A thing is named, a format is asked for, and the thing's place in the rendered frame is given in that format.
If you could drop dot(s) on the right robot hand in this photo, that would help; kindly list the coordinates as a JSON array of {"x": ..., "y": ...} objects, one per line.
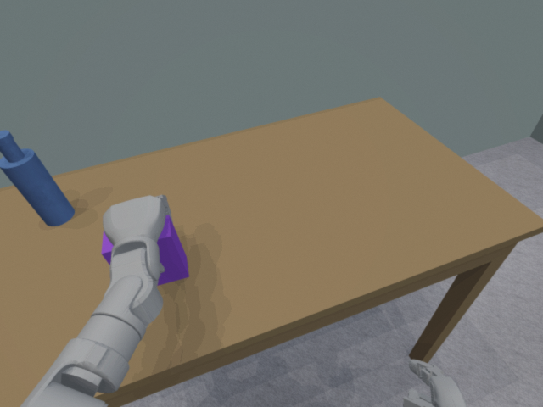
[{"x": 444, "y": 391}]

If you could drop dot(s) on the left robot upper arm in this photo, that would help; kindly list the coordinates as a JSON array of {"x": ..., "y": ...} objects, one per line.
[{"x": 58, "y": 395}]

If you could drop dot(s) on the left robot hand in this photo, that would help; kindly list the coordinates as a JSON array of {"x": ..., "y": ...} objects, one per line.
[{"x": 143, "y": 216}]

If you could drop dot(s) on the table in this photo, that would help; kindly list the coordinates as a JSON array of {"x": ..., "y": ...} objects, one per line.
[{"x": 287, "y": 227}]

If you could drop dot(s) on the sponge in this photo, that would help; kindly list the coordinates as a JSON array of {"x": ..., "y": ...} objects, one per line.
[{"x": 172, "y": 255}]

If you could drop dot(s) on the robot left forearm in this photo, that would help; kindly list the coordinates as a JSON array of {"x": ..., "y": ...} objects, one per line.
[{"x": 97, "y": 360}]

